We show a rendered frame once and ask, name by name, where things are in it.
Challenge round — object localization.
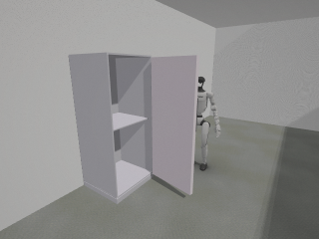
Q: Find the left robot upper arm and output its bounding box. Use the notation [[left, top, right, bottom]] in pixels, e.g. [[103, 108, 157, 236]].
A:
[[206, 92, 216, 112]]

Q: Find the robot left forearm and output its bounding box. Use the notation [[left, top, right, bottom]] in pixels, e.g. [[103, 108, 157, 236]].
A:
[[213, 106, 220, 125]]

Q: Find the fridge door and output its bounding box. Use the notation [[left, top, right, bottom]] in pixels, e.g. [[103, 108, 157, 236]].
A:
[[151, 55, 199, 195]]

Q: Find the robot left hand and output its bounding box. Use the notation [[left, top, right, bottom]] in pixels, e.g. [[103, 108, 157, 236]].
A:
[[213, 124, 221, 138]]

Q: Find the robot left shin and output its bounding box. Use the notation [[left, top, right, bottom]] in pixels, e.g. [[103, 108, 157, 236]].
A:
[[201, 144, 208, 164]]

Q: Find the humanoid robot torso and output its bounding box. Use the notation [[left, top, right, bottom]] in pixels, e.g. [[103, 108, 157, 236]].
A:
[[196, 91, 208, 125]]

